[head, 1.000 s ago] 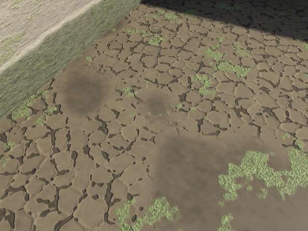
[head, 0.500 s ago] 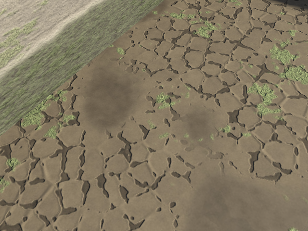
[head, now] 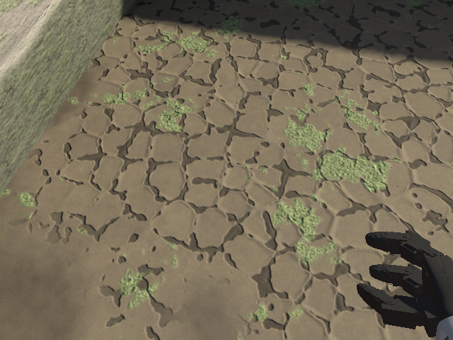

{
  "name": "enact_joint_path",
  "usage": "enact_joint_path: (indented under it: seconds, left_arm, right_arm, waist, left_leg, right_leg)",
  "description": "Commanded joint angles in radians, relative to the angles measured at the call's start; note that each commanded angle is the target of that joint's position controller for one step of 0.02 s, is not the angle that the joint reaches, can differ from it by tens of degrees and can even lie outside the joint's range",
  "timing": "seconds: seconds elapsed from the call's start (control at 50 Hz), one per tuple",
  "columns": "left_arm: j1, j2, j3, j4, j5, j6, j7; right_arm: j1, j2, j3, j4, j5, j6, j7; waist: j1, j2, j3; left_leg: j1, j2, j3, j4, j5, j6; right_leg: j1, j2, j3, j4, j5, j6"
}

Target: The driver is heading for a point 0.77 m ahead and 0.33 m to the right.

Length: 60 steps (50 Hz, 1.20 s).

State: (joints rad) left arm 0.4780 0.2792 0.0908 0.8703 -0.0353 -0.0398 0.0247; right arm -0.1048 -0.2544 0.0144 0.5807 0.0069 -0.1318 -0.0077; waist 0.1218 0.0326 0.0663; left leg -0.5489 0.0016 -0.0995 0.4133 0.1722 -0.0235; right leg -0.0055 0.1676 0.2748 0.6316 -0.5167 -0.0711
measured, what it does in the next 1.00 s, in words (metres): walks ahead, turning right: right foot, then left foot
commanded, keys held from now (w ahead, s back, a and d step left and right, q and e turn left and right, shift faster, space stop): e+shift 0.76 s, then shift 0.24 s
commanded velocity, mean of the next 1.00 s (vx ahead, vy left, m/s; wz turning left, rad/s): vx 0.10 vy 0.00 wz -0.89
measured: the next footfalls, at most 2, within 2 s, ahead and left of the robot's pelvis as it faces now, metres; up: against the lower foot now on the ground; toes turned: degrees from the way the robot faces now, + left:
right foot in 0.44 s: +0.21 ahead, -0.14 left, +0.00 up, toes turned -27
left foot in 0.78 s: +0.34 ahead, +0.05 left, +0.00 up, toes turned -50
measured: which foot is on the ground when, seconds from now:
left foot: down 0.00-0.44, up 0.46-0.76, down 0.78-1.00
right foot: down 0.00-0.00, up 0.02-0.42, down 0.44-0.80, up 0.82-1.00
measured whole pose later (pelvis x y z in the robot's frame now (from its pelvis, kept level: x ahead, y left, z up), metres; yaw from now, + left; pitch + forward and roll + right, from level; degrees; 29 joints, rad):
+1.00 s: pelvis +0.21 +0.02 +0.03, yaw -50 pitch +2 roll -1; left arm 0.15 0.35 0.09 0.57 -0.01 0.05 0.03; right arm 0.16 -0.26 -0.06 0.72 -0.01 0.01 -0.03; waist -0.03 -0.04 0.04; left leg -0.30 0.01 -0.01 0.46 -0.20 0.01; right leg -0.54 0.07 0.13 1.14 -0.43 0.07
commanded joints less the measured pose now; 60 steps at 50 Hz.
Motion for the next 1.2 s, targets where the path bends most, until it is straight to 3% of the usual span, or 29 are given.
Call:
enact_joint_path:
  seconds: [0.02, 0.04, 0.06, 0.08, 0.12, 0.16, 0.18, 0.26, 0.4, 0.42, 0.44, 0.46, 0.48, 0.5, 0.54, 0.6, 0.66, 0.78, 0.8, 0.82, 0.84, 0.86, 0.92, 1.04, 1.1, 1.14, 1.16, 1.18, 1.2]
  left_arm:
    - [0.058, -0.021, -0.031, -0.179, 0.033, 0.002, 0.007]
    - [0.144, 0.082, -0.023, -0.184, -0.002, 0.016, -0.003]
    - [0.023, 0.135, -0.011, -0.213, -0.014, 0.033, -0.003]
    - [-0.107, 0.168, 0.003, -0.235, -0.007, 0.051, 0.005]
    - [-0.150, 0.160, 0.015, -0.265, -0.001, 0.079, 0.009]
    - [-0.177, 0.076, -0.005, -0.306, -0.006, 0.081, 0.008]
    - [-0.210, 0.053, -0.013, -0.325, -0.002, 0.076, 0.009]
    - [-0.241, 0.091, -0.007, -0.326, 0.006, 0.072, -0.013]
    - [-0.352, 0.154, 0.030, -0.366, 0.012, 0.108, -0.053]
    - [-0.320, 0.167, 0.042, -0.355, 0.017, 0.105, -0.046]
    - [-0.234, 0.251, 0.074, -0.341, 0.022, 0.099, -0.029]
    - [-0.224, 0.381, 0.097, -0.365, 0.034, 0.095, -0.014]
    - [-0.214, 0.343, 0.085, -0.390, 0.057, 0.064, -0.028]
    - [-0.232, 0.315, 0.076, -0.386, 0.052, 0.043, -0.035]
    - [-0.319, 0.248, 0.058, -0.392, 0.013, 0.041, -0.018]
    - [-0.389, 0.223, 0.050, -0.422, 0.027, 0.062, 0.008]
    - [-0.369, 0.234, 0.061, -0.418, 0.017, 0.071, 0.016]
    - [-0.403, 0.197, 0.052, -0.427, 0.007, 0.088, 0.009]
    - [-0.349, 0.130, 0.032, -0.422, 0.017, 0.091, 0.009]
    - [-0.337, 0.125, 0.029, -0.450, 0.018, 0.080, 0.006]
    - [-0.285, 0.208, 0.051, -0.423, 0.032, 0.064, 0.001]
    - [-0.276, 0.244, 0.063, -0.384, 0.024, 0.065, -0.002]
    - [-0.292, 0.161, 0.036, -0.355, 0.028, 0.077, 0.005]
    - [-0.371, 0.075, -0.017, -0.377, 0.027, 0.067, -0.001]
    - [-0.331, 0.092, -0.011, -0.343, 0.020, 0.069, -0.008]
    - [-0.285, 0.090, -0.011, -0.311, 0.027, 0.068, -0.012]
    - [-0.280, 0.127, -0.007, -0.320, 0.035, 0.071, -0.009]
    - [-0.321, 0.206, 0.005, -0.333, 0.055, 0.078, -0.002]
    - [-0.343, 0.129, -0.013, -0.330, 0.071, 0.068, -0.011]
  right_arm:
    - [0.479, -0.218, -0.073, 0.037, -0.071, 0.010, -0.008]
    - [0.410, -0.223, -0.090, 0.034, -0.047, 0.025, 0.002]
    - [0.289, -0.158, -0.086, -0.009, -0.034, 0.042, -0.010]
    - [0.225, -0.093, -0.066, -0.015, -0.029, 0.059, -0.025]
    - [0.166, -0.083, -0.058, 0.009, -0.029, 0.070, -0.031]
    - [0.149, -0.103, -0.075, 0.054, -0.026, 0.059, -0.026]
    - [0.153, -0.124, -0.086, 0.072, -0.026, 0.056, -0.026]
    - [0.106, -0.185, -0.113, 0.086, -0.015, 0.073, -0.032]
    - [0.130, -0.223, -0.138, 0.114, 0.027, 0.097, -0.004]
    - [0.165, -0.200, -0.136, 0.128, 0.030, 0.101, 0.001]
    - [0.226, -0.177, -0.133, 0.140, 0.013, 0.105, 0.007]
    - [0.228, -0.147, -0.120, 0.081, -0.029, 0.106, 0.008]
    - [0.156, -0.156, -0.116, 0.053, -0.030, 0.102, 0.006]
    - [0.105, -0.178, -0.122, 0.043, -0.002, 0.100, 0.003]
    - [0.126, -0.174, -0.122, 0.064, -0.013, 0.101, -0.013]
    - [0.141, -0.147, -0.115, 0.073, -0.014, 0.105, -0.009]
    - [0.142, -0.107, -0.097, 0.080, -0.004, 0.107, 0.002]
    - [0.251, -0.145, -0.123, 0.106, -0.002, 0.112, 0.017]
    - [0.270, -0.207, -0.140, 0.103, -0.019, 0.118, 0.011]
    - [0.235, -0.267, -0.148, 0.096, -0.059, 0.125, 0.009]
    - [0.170, -0.221, -0.137, 0.053, -0.066, 0.115, 0.002]
    - [0.119, -0.162, -0.121, 0.034, -0.049, 0.116, -0.009]
    - [0.129, -0.138, -0.107, 0.040, -0.011, 0.125, -0.023]
    - [0.222, -0.174, -0.117, 0.078, -0.010, 0.145, -0.019]
    - [0.254, -0.187, -0.118, 0.097, 0.008, 0.153, -0.014]
    - [0.296, -0.164, -0.108, 0.119, 0.026, 0.149, -0.013]
    - [0.327, -0.134, -0.096, 0.125, 0.010, 0.138, -0.006]
    - [0.342, -0.072, -0.075, 0.104, -0.031, 0.117, 0.007]
    - [0.260, -0.086, -0.073, 0.090, -0.034, 0.111, 0.002]
  waist:
    - [-0.168, 0.301, -0.633]
    - [-0.137, 0.313, -0.703]
    - [-0.144, 0.214, -0.608]
    - [-0.152, 0.079, -0.432]
    - [-0.097, 0.017, -0.217]
    - [-0.075, 0.058, -0.125]
    - [-0.082, 0.069, -0.124]
    - [-0.075, 0.055, -0.211]
    - [-0.093, 0.061, -0.136]
    - [-0.087, 0.023, -0.144]
    - [-0.068, -0.135, -0.153]
    - [-0.118, -0.429, -0.164]
    - [-0.054, -0.306, -0.320]
    - [-0.057, -0.200, -0.298]
    - [-0.116, -0.111, -0.225]
    - [-0.153, -0.129, -0.232]
    - [-0.137, -0.134, -0.267]
    - [-0.172, -0.195, -0.236]
    - [-0.143, -0.054, -0.253]
    - [-0.093, 0.267, -0.173]
    - [-0.073, 0.232, -0.159]
    - [-0.068, 0.135, -0.137]
    - [-0.096, 0.037, -0.101]
    - [-0.154, 0.161, -0.175]
    - [-0.153, 0.192, -0.170]
    - [-0.134, 0.159, -0.160]
    - [-0.149, 0.068, -0.187]
    - [-0.200, -0.191, -0.196]
    - [-0.150, -0.233, -0.193]
  left_leg:
    - [1.099, 0.511, -0.535, 0.179, 0.843, 0.251]
    - [1.083, 0.596, -0.669, 0.141, 0.506, 0.376]
    - [0.964, 0.504, -0.566, 0.054, 0.103, 0.358]
    - [0.762, 0.407, -0.388, -0.006, 0.001, 0.302]
    - [0.440, 0.313, -0.178, -0.066, 0.063, 0.256]
    - [0.300, 0.267, -0.023, -0.122, 0.116, 0.231]
    - [0.297, 0.269, 0.014, -0.139, 0.167, 0.242]
    - [0.330, 0.310, 0.122, -0.139, 0.115, 0.247]
    - [0.402, 0.320, 0.251, -0.009, -0.132, 0.140]
    - [0.389, 0.289, 0.285, 0.090, -0.160, 0.100]
    - [0.263, 0.207, 0.339, 0.324, -0.280, 0.032]
    - [-0.123, 0.050, 0.336, 0.673, -0.811, -0.063]
    - [-0.202, 0.002, 0.083, 0.836, -0.854, -0.058]
    - [-0.223, 0.014, 0.032, 0.859, -0.777, -0.031]
    - [-0.188, 0.035, 0.005, 0.742, -0.641, -0.014]
    - [-0.035, -0.017, 0.020, 0.565, -0.564, -0.033]
    - [0.061, -0.060, 0.004, 0.385, -0.517, -0.043]
    - [0.330, -0.034, 0.011, 0.008, -0.342, 0.004]
    - [0.445, 0.165, -0.155, -0.057, -0.338, 0.074]
    - [0.392, 0.357, -0.465, -0.163, -0.256, 0.248]
    - [0.346, 0.415, -0.523, -0.167, -0.243, 0.321]
    - [0.318, 0.357, -0.383, -0.133, -0.241, 0.290]
    - [0.335, 0.235, -0.193, -0.092, -0.146, 0.236]
    - [0.441, 0.214, -0.076, -0.058, -0.038, 0.246]
    - [0.421, 0.225, -0.079, -0.025, -0.027, 0.240]
    - [0.346, 0.197, -0.053, 0.017, -0.070, 0.178]
    - [0.262, 0.164, -0.019, 0.075, -0.202, 0.103]
    - [0.133, 0.061, 0.097, 0.165, -0.459, 0.022]
    - [0.199, 0.056, 0.094, 0.145, -0.576, -0.013]
  right_leg:
    - [-0.573, 0.048, -0.035, 0.806, -0.288, 0.124]
    - [-0.657, -0.073, -0.026, 1.026, -0.172, 0.148]
    - [-0.731, -0.147, -0.092, 1.017, -0.053, 0.154]
    - [-0.747, -0.183, -0.164, 0.961, 0.034, 0.163]
    - [-0.668, -0.239, -0.182, 0.880, 0.056, 0.162]
    - [-0.626, -0.272, -0.210, 0.674, 0.062, 0.152]
    - [-0.624, -0.277, -0.224, 0.589, 0.086, 0.152]
    - [-0.500, -0.293, -0.246, 0.344, 0.323, 0.122]
    - [-0.353, -0.225, -0.360, -0.027, 0.346, 0.032]
    - [-0.281, -0.194, -0.363, -0.096, 0.389, 0.005]
    - [-0.119, -0.243, -0.222, -0.183, 0.729, -0.056]
    - [0.091, -0.466, 0.189, -0.182, 1.047, -0.243]
    - [0.101, -0.534, 0.339, -0.235, 0.913, -0.345]
    - [0.076, -0.497, 0.267, -0.257, 0.816, -0.305]
    - [-0.048, -0.405, 0.154, -0.250, 0.683, -0.200]
    - [-0.189, -0.334, 0.104, -0.242, 0.694, -0.172]
    - [-0.207, -0.308, 0.144, -0.215, 0.654, -0.155]
    - [-0.337, -0.223, 0.209, -0.134, 0.403, -0.061]
    - [-0.447, -0.138, 0.110, 0.042, 0.136, -0.008]
    - [-0.633, 0.006, -0.091, 0.274, -0.105, 0.051]
    - [-0.641, -0.075, -0.066, 0.497, -0.086, 0.083]
    - [-0.626, -0.091, -0.078, 0.580, -0.014, 0.097]
    - [-0.631, -0.093, -0.120, 0.658, 0.091, 0.135]
    - [-0.451, -0.149, -0.224, 0.218, 0.038, 0.152]
    - [-0.309, -0.141, -0.276, -0.051, 0.154, 0.131]
    - [-0.148, -0.135, -0.277, -0.304, 0.349, 0.078]
    - [-0.036, -0.230, -0.163, -0.299, 0.456, 0.039]
    - [-0.001, -0.400, 0.013, -0.235, 0.690, -0.051]
    - [-0.153, -0.445, 0.033, -0.266, 0.603, -0.133]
